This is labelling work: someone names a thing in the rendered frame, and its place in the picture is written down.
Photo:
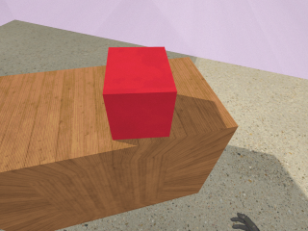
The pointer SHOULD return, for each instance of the right robot hand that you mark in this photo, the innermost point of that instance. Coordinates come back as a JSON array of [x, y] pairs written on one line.
[[247, 225]]

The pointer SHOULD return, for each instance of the pedestal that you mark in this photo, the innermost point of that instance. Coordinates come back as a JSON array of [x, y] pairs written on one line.
[[60, 167]]

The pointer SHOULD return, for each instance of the carton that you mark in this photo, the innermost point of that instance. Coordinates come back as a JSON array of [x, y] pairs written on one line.
[[139, 92]]

